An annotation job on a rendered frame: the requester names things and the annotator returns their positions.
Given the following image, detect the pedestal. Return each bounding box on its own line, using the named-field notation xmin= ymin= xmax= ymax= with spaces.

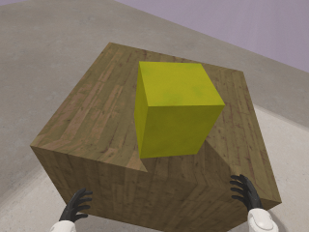
xmin=30 ymin=42 xmax=282 ymax=232

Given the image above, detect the robot right hand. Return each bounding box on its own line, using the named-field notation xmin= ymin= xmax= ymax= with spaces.
xmin=229 ymin=174 xmax=264 ymax=213

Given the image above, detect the robot left hand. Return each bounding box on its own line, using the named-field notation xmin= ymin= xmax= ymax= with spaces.
xmin=59 ymin=188 xmax=93 ymax=223

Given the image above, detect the left robot forearm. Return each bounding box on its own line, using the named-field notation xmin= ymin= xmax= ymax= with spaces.
xmin=49 ymin=220 xmax=75 ymax=232

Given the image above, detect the carton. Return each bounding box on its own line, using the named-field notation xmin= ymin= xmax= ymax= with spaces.
xmin=134 ymin=61 xmax=225 ymax=159

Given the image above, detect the right robot forearm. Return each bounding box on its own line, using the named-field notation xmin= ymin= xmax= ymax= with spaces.
xmin=247 ymin=208 xmax=279 ymax=232

